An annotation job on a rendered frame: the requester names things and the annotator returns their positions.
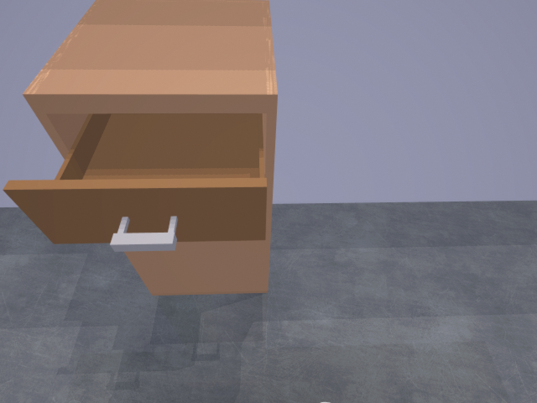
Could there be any cabinet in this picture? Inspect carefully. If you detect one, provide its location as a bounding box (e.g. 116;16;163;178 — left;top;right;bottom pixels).
23;0;278;296

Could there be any handle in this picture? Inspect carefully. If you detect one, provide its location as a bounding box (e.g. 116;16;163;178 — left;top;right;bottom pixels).
110;216;178;252

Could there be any drawer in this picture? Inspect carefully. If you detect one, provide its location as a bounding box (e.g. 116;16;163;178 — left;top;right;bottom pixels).
3;113;267;244

